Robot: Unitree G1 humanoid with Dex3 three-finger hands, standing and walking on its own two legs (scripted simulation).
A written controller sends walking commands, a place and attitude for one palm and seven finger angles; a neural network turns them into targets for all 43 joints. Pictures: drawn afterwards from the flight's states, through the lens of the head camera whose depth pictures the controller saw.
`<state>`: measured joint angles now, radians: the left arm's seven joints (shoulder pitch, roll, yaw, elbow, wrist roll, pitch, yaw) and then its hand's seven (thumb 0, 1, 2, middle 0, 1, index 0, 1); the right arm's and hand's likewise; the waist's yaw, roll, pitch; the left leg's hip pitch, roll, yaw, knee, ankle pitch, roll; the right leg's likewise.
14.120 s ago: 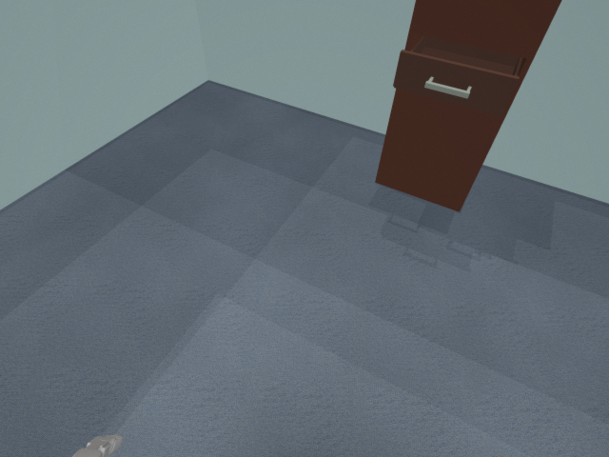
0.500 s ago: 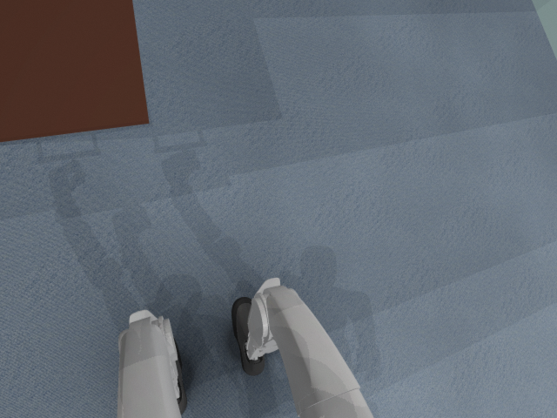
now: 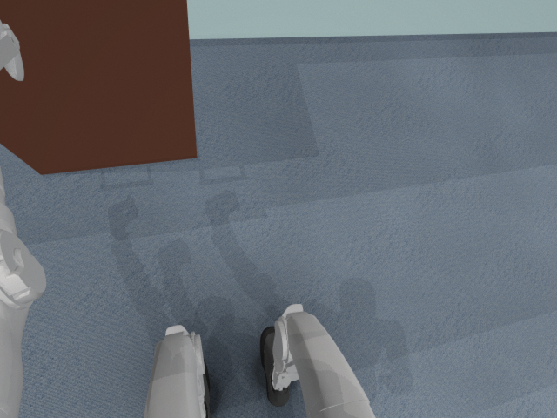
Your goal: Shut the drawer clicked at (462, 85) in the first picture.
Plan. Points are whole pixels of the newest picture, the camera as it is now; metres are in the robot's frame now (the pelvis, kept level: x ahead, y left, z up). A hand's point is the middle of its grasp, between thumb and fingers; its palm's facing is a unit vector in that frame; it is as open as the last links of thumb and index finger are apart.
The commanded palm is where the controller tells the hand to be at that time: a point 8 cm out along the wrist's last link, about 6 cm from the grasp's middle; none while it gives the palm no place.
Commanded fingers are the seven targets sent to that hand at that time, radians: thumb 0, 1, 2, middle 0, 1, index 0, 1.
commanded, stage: draw the hand back to the body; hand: left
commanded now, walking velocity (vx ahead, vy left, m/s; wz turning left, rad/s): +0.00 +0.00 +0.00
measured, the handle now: out of the picture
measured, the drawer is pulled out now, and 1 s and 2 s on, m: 0.00 0.00 0.00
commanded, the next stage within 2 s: step back with the hand held close in 1.38 s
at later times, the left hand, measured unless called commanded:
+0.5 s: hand out of the picture +0.41 +0.24 +0.15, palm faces +0.08 -1.00 -0.05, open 3.3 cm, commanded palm +0.37 +0.29 +0.16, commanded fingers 0.00 0.90 0.90 -1.40 -1.60 -1.40 -1.60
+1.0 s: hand out of the picture +0.26 +0.25 +0.26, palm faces +0.40 -0.86 -0.32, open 3.3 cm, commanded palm +0.21 +0.29 +0.28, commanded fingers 0.00 0.90 0.90 -1.40 -1.60 -1.40 -1.60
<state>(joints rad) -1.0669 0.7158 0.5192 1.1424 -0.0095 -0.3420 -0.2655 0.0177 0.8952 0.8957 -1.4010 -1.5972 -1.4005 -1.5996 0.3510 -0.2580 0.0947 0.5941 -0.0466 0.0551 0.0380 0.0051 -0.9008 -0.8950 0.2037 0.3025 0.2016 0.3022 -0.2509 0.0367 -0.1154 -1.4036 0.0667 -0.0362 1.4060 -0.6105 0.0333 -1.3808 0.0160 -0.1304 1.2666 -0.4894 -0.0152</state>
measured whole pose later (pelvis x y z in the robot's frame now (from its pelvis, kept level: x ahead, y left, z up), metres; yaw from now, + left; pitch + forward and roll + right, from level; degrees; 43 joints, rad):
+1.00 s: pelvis +0.04 -0.01 +0.14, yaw +5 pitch -1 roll -1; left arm 0.27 0.31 0.19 -0.16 -0.07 -0.06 0.09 0.02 0.89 0.89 -1.40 -1.60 -1.40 -1.60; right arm 0.19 -0.23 0.07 0.57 0.03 -0.05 -0.08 0.02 -0.90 -0.90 0.20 0.30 0.20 0.30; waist 0.05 0.06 -0.02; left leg -0.15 -0.01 0.01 0.49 -0.32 0.02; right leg -0.18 -0.01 -0.07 0.47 -0.27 -0.01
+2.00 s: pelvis -0.01 +0.01 +0.14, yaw +5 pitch +1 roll +0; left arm 0.63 0.39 0.37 -0.53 -0.05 -0.20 0.12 0.01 0.88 0.89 -1.41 -1.60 -1.40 -1.60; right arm 0.17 -0.22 0.00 0.55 0.01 0.00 -0.09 0.02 -0.90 -0.90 0.20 0.30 0.20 0.30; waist 0.01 0.03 0.02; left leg -0.27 -0.04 0.03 0.48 -0.22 0.05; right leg -0.30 -0.04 -0.06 0.46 -0.17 0.02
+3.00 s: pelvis -0.18 -0.04 +0.14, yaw +5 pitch +4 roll +0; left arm 0.59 0.38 0.38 -0.50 -0.05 -0.20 0.14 0.01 0.88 0.89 -1.41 -1.60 -1.41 -1.60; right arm 0.16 -0.26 0.00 0.58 0.02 -0.03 -0.10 0.02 -0.90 -0.90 0.20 0.30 0.20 0.30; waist 0.01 0.00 -0.04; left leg -0.33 -0.03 0.00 0.50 -0.22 0.03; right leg -0.25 0.06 -0.02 0.51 -0.32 -0.04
